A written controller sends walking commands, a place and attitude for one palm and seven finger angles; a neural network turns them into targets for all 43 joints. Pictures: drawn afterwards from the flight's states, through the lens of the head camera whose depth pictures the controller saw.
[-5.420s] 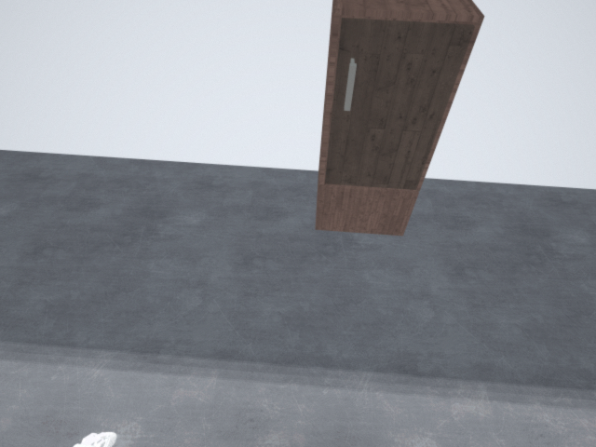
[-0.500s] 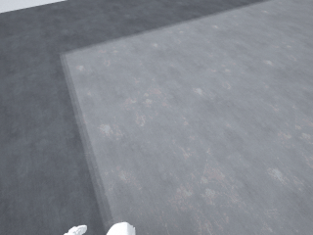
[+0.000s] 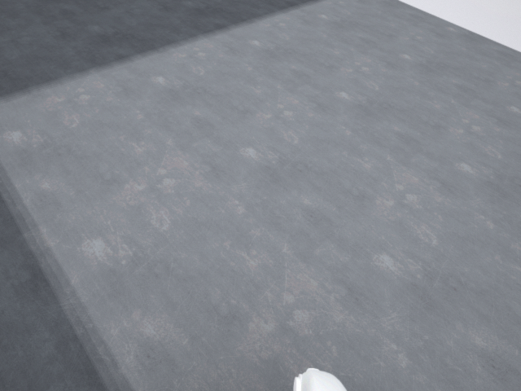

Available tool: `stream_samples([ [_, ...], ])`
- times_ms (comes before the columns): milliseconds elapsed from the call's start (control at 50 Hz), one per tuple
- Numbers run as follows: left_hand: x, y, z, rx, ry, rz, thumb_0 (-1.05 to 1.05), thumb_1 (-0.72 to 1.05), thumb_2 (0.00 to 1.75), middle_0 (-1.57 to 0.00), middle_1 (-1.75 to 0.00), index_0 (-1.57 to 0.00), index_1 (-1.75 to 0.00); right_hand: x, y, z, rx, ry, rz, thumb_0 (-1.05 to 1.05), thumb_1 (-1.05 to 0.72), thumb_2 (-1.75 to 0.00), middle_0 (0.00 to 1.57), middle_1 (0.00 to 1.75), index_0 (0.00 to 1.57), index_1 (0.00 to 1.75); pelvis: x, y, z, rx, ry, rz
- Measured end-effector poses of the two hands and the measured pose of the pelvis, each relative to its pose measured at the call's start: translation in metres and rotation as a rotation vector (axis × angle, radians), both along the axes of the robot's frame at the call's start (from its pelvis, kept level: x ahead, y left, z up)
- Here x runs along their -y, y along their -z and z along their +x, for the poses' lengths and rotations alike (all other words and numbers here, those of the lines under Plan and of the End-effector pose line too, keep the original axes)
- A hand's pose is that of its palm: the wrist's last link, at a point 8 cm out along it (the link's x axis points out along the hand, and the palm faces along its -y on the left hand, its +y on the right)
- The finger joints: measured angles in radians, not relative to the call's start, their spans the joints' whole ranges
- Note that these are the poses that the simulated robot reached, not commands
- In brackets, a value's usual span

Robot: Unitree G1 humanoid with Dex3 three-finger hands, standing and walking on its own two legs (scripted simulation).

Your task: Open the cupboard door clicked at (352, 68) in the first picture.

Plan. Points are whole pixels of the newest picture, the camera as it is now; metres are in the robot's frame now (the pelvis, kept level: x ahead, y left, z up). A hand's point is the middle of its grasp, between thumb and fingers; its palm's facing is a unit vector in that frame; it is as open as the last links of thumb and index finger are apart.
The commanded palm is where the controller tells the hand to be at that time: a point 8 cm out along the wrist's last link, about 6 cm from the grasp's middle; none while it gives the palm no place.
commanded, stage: turn to face it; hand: left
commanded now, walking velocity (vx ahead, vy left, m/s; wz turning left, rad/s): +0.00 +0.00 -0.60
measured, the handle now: out of the picture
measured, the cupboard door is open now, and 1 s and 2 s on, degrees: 0 0 0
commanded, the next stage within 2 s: none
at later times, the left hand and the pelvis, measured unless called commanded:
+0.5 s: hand (185, 366) +0.18 +0.14 -0.17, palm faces +0.02 -0.99 -0.16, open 7.4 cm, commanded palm none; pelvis +0.06 -0.03 -0.01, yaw +4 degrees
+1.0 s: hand out of the picture +0.07 +0.22 -0.17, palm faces +0.34 -0.90 -0.28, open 7.4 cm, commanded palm none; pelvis +0.06 -0.02 +0.00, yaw +19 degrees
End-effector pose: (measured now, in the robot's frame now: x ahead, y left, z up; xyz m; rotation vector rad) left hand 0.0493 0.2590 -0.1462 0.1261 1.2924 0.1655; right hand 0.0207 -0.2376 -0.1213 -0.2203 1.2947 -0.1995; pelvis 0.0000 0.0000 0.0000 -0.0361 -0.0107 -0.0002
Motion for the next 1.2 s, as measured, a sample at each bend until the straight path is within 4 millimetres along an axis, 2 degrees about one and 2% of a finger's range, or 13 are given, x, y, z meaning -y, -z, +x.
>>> stream_samples([
  [120,0.034,0.001,0.082,0.052,0.159,0.017,0.01,0.91,0.89,-0.2,-0.3,-0.2,-0.3,0.01,0.022,-0.041,-0.113,0.162,0.047,0.01,-0.9,-0.9,0.2,0.3,0.2,0.3,0.015,0.011,0.021,-0.005,0.086,0.018],
  [200,0.064,0.001,0.134,0.162,0.233,0.046,0.01,0.91,0.89,-0.2,-0.3,-0.2,-0.3,0.023,0.043,-0.057,-0.188,0.224,0.083,0.01,-0.9,-0.9,0.2,0.3,0.2,0.3,0.032,0.024,0.036,-0.007,0.09,0.029],
  [260,0.081,-0.009,0.15,0.213,0.239,0.041,0.01,0.91,0.89,-0.2,-0.3,-0.2,-0.3,0.028,0.045,-0.049,-0.211,0.221,0.089,0.01,-0.91,-0.9,0.2,0.3,0.2,0.3,0.037,0.02,0.043,0.006,0.072,0.031],
  [320,0.092,-0.015,0.152,0.224,0.223,0.028,0.01,0.91,0.89,-0.2,-0.3,-0.2,-0.3,0.03,0.042,-0.029,-0.183,0.195,0.099,0.01,-0.91,-0.9,0.2,0.29,0.2,0.3,0.039,0.014,0.049,0.012,0.048,0.035],
  [400,0.094,-0.016,0.146,0.222,0.171,0.001,0.01,0.91,0.89,-0.21,-0.3,-0.2,-0.3,0.026,0.037,0.007,-0.127,0.137,0.108,0.01,-0.91,-0.9,0.2,0.29,0.2,0.3,0.036,0.01,0.054,0.012,-0.001,0.036],
  [460,0.085,-0.01,0.133,0.211,0.111,-0.015,0.01,0.91,0.89,-0.21,-0.3,-0.2,-0.3,0.022,0.033,0.035,-0.085,0.077,0.101,0.01,-0.91,-0.9,0.2,0.29,0.2,0.3,0.031,0.01,0.056,0.01,-0.041,0.031],
  [620,0.021,0.028,0.069,0.105,-0.086,-0.006,0.01,0.9,0.89,-0.21,-0.3,-0.2,-0.3,0.003,0.025,0.11,0.04,-0.105,0.019,0.0,-0.91,-0.9,0.2,0.29,0.2,0.3,0.003,0.028,0.057,-0.008,-0.139,0.006],
  [720,-0.009,0.016,0.028,0.016,-0.158,0.037,0.01,0.91,0.89,-0.2,-0.3,-0.2,-0.3,-0.005,0.009,0.131,0.063,-0.169,-0.008,0.0,-0.91,-0.9,0.2,0.29,0.2,0.3,-0.004,0.015,0.056,-0.025,-0.178,0.003],
  [820,-0.021,0.0,0.001,-0.009,-0.222,0.073,0.01,0.91,0.89,-0.2,-0.3,-0.2,-0.3,-0.009,0.0,0.15,0.07,-0.23,-0.001,0.0,-0.91,-0.9,0.2,0.3,0.2,0.3,-0.004,0.004,0.058,-0.034,-0.225,-0.002],
  [900,-0.017,-0.007,-0.008,-0.001,-0.261,0.093,0.01,0.91,0.89,-0.2,-0.3,-0.2,-0.3,-0.007,0.0,0.164,0.076,-0.273,0.011,0.0,-0.9,-0.9,0.2,0.3,0.2,0.3,0.003,0.002,0.058,-0.035,-0.271,-0.001],
  [980,-0.003,-0.012,-0.006,0.036,-0.291,0.103,0.01,0.91,0.89,-0.2,-0.3,-0.2,-0.3,0.002,0.005,0.175,0.078,-0.314,0.025,0.0,-0.9,-0.9,0.2,0.3,0.2,0.3,0.016,0.003,0.057,-0.034,-0.323,0.005],
  [1100,0.034,-0.019,0.002,0.129,-0.332,0.128,0.01,0.91,0.89,-0.2,-0.3,-0.2,-0.3,0.027,0.023,0.194,0.072,-0.371,0.058,0.01,-0.9,-0.9,0.2,0.3,0.2,0.3,0.048,0.012,0.057,-0.033,-0.406,0.029],
  [1200,0.07,-0.029,-0.018,0.14,-0.396,0.14,0.01,0.91,0.89,-0.21,-0.3,-0.2,-0.3,0.039,0.028,0.213,0.055,-0.438,0.075,0.01,-0.91,-0.9,0.2,0.3,0.2,0.3,0.068,0.009,0.058,-0.022,-0.481,0.049],
])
